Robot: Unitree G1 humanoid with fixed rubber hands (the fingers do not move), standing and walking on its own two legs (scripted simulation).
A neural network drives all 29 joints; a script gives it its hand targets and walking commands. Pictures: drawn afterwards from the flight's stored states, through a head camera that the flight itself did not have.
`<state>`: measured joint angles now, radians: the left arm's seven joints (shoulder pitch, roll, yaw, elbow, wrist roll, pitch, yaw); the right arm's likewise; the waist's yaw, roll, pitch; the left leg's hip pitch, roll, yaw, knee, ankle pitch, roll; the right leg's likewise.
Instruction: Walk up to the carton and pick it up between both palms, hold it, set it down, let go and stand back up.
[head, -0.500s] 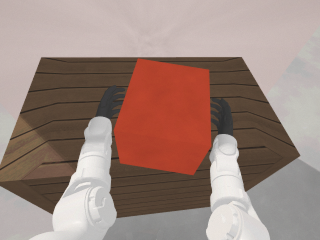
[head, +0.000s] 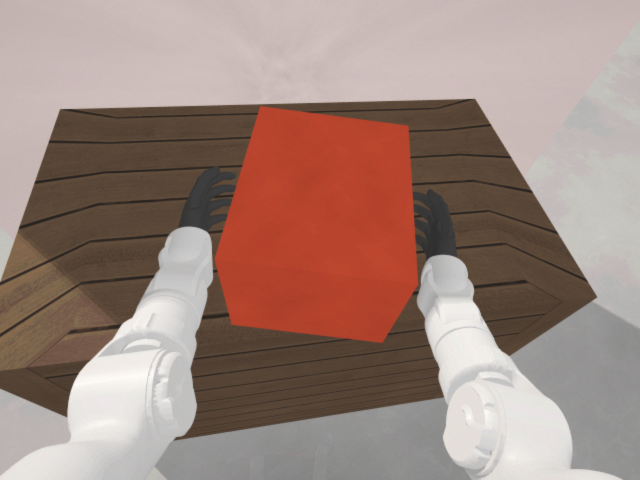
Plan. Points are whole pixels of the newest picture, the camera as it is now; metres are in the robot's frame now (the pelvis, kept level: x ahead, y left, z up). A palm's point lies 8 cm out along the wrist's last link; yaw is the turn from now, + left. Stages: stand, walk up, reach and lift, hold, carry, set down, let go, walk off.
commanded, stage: set down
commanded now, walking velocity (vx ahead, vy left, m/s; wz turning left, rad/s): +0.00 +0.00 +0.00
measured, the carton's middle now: (321, 224) +0.45 +0.01 +0.01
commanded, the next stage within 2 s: none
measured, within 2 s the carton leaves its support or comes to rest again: neither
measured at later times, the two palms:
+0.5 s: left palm (162, 202) +0.43 +0.22 +0.07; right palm (497, 227) +0.42 -0.21 +0.07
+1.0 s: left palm (132, 182) +0.40 +0.23 +0.13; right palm (507, 218) +0.39 -0.20 +0.12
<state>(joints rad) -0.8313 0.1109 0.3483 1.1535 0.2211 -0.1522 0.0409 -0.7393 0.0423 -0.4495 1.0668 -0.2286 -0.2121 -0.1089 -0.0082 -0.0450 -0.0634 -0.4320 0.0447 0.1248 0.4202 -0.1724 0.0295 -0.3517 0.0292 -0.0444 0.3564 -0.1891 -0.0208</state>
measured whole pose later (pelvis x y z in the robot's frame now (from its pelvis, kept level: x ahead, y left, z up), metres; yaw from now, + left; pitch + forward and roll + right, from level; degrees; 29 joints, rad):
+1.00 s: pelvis -0.03 +0.00 +0.00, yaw +2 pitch +7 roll -1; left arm -0.86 0.40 -0.05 0.90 -0.30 0.18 -0.01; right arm -0.77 -0.27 -0.04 0.83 0.34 0.16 -0.13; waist -0.04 -0.01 -0.07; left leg -0.40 0.02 0.05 0.39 -0.12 0.03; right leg -0.32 0.02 -0.07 0.35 -0.16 -0.02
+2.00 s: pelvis -0.01 +0.00 +0.01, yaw +0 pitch -3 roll +0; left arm 0.10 0.32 0.02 0.08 -0.27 0.13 -0.04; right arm 0.17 -0.12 -0.04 0.02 0.24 0.12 -0.14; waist 0.04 -0.02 0.08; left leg -0.12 0.01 0.08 0.34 -0.15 0.02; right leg -0.07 0.02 -0.02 0.32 -0.20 -0.02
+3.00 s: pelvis +0.00 +0.00 +0.01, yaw +0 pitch -4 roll +0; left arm 0.31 0.31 -0.04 0.21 -0.19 0.06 -0.01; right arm 0.35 -0.14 -0.01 0.25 0.12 -0.04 -0.04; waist 0.05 -0.02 0.07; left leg -0.09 0.00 0.08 0.34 -0.17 0.03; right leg -0.04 0.01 0.00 0.32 -0.21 -0.01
